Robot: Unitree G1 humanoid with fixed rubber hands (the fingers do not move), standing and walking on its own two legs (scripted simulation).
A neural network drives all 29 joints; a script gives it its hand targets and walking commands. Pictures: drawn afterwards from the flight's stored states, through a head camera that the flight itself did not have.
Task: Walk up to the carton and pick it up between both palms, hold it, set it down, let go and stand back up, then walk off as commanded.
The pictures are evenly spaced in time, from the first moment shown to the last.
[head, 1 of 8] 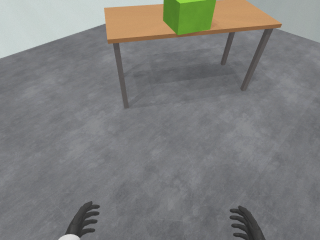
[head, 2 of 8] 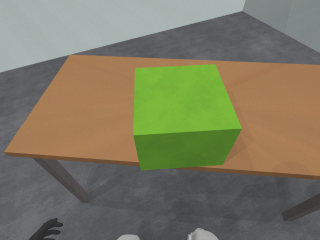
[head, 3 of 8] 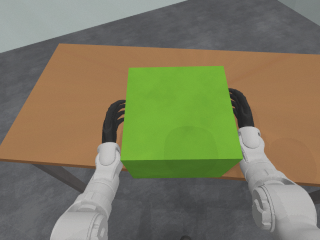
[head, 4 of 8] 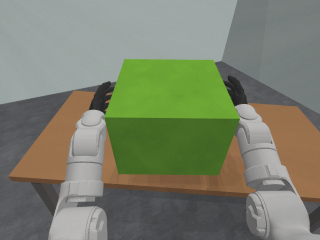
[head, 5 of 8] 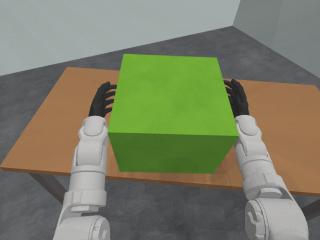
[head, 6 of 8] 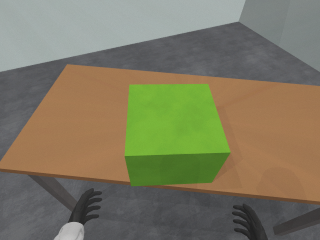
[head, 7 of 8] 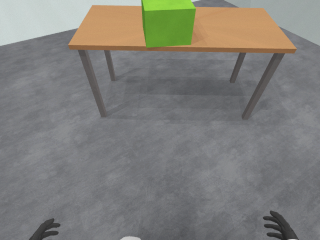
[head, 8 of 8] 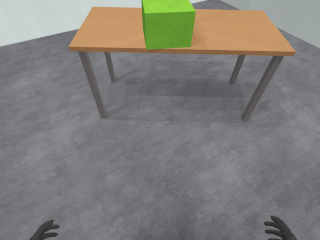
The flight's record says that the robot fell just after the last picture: no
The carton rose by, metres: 0.19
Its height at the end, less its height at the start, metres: +0.00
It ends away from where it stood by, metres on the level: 0.02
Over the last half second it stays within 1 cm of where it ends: yes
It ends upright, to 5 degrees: yes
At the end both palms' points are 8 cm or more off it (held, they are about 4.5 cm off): yes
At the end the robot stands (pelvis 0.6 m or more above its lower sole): yes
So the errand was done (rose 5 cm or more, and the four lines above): yes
